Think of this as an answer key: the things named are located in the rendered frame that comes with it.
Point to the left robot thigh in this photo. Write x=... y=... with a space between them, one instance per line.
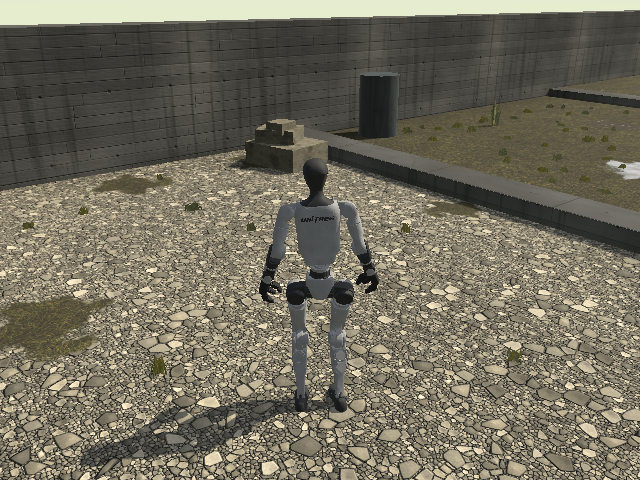
x=297 y=303

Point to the robot right hand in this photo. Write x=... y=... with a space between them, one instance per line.
x=366 y=279

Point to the left robot forearm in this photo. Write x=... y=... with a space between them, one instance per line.
x=270 y=268

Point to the left robot upper arm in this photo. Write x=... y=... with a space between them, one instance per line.
x=285 y=213

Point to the right robot upper arm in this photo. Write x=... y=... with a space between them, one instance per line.
x=349 y=210

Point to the right robot forearm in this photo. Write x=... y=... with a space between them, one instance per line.
x=367 y=261

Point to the robot left foot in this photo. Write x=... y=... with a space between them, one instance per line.
x=301 y=403

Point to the robot left hand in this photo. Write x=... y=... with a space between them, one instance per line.
x=264 y=288

